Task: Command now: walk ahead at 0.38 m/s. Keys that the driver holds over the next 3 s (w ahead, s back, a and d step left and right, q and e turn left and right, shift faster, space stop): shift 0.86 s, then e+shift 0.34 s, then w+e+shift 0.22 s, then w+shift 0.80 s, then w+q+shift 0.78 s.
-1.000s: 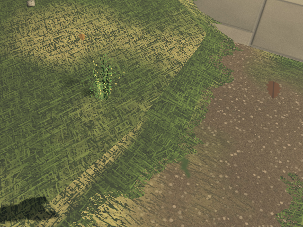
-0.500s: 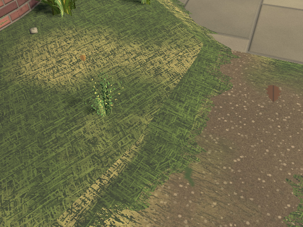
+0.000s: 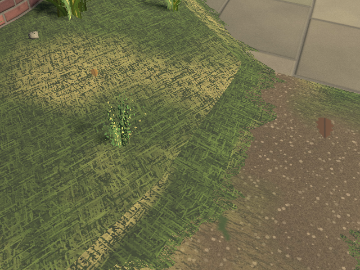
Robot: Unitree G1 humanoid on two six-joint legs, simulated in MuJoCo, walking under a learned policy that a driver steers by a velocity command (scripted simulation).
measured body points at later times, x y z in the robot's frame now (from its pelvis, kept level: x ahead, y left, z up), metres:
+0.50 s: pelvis +0.15 +0.00 +0.00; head +0.17 -0.02 +0.44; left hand +0.20 +0.23 -0.15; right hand +0.14 -0.23 -0.17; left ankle +0.05 +0.10 -0.69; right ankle +0.22 -0.07 -0.74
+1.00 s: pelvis +0.17 +0.02 +0.00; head +0.18 +0.01 +0.45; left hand +0.18 +0.25 -0.16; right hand +0.16 -0.22 -0.16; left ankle +0.14 +0.12 -0.74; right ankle +0.22 -0.07 -0.74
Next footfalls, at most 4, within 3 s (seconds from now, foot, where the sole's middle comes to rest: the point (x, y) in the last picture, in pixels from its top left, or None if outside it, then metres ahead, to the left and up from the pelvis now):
0.36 right None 0.26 -0.07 -0.77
0.64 left None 0.18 0.12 -0.77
1.76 left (200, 249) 0.61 -0.07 -0.77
2.22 right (290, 189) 0.90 -0.48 -0.77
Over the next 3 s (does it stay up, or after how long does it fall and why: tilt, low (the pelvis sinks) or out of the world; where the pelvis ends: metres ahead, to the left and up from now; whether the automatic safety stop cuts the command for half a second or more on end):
stays up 1.47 -0.62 0.00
